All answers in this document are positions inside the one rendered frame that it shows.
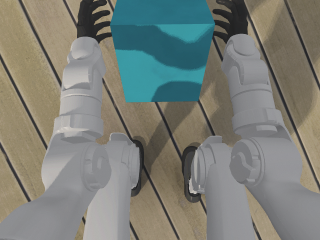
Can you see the right robot hand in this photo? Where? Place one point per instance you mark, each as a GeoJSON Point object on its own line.
{"type": "Point", "coordinates": [238, 23]}

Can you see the robot left forearm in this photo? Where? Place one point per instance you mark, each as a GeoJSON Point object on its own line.
{"type": "Point", "coordinates": [79, 118]}

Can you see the carton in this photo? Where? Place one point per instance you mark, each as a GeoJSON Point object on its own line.
{"type": "Point", "coordinates": [162, 48]}

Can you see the robot left thigh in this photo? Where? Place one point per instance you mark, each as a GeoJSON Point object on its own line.
{"type": "Point", "coordinates": [108, 214]}

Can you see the left robot upper arm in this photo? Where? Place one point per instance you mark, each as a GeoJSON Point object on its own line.
{"type": "Point", "coordinates": [72, 174]}

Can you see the robot right forearm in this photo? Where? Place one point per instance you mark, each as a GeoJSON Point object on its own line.
{"type": "Point", "coordinates": [255, 114]}

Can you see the left robot hand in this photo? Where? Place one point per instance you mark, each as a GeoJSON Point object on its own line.
{"type": "Point", "coordinates": [86, 20]}

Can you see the left robot foot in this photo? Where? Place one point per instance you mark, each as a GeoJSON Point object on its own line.
{"type": "Point", "coordinates": [135, 190]}

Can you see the right robot upper arm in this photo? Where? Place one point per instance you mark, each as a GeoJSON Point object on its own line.
{"type": "Point", "coordinates": [271, 169]}

